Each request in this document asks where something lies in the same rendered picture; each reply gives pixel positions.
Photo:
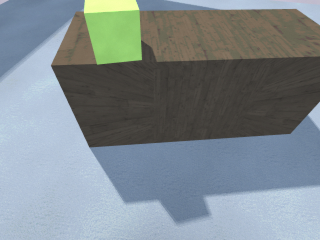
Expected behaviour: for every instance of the pedestal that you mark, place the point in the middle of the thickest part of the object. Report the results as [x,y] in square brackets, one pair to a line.
[204,74]

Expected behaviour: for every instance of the carton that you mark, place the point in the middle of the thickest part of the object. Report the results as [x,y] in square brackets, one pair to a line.
[114,30]

